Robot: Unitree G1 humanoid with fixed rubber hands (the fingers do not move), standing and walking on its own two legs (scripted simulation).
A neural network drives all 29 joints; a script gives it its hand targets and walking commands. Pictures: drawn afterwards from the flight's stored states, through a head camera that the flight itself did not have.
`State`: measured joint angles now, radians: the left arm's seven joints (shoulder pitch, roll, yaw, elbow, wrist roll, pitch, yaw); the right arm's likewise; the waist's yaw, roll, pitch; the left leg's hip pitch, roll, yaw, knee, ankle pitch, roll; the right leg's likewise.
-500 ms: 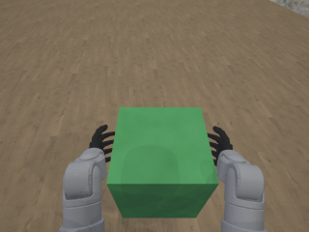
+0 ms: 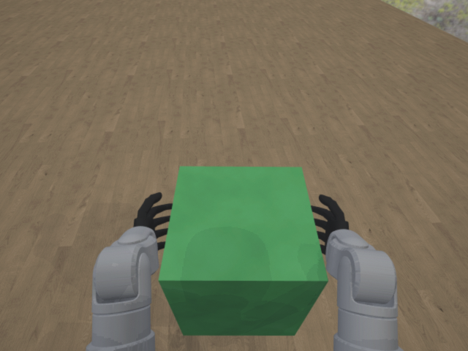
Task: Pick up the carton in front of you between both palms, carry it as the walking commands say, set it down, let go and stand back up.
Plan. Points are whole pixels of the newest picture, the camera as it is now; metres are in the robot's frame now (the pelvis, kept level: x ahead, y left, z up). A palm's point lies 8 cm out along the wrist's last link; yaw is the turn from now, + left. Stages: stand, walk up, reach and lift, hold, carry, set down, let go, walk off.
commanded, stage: carry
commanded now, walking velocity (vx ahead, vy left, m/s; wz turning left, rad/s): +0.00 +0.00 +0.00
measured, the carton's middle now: (239, 254) +0.28 +0.00 +0.03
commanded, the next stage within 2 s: none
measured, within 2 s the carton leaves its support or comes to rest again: neither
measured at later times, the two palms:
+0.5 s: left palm (166, 200) +0.35 +0.14 +0.09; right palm (331, 209) +0.34 -0.16 +0.09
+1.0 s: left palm (164, 215) +0.31 +0.13 +0.10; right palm (340, 223) +0.31 -0.16 +0.10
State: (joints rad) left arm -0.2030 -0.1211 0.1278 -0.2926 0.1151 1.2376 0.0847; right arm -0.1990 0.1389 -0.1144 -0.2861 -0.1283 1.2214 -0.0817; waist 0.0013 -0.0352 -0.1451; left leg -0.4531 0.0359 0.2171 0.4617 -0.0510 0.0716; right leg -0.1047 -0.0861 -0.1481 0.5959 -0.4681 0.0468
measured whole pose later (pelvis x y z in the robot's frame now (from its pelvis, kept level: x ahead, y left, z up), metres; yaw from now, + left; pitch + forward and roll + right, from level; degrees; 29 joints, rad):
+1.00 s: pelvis +0.05 -0.01 +0.01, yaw -2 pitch +2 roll +0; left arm -0.18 -0.14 0.13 -0.24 0.13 1.23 0.09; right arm -0.18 0.14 -0.13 -0.23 -0.13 1.22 -0.08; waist 0.00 -0.01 -0.15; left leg -0.38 0.08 0.22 0.53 -0.17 0.04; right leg -0.18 -0.04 -0.11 0.54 -0.39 0.00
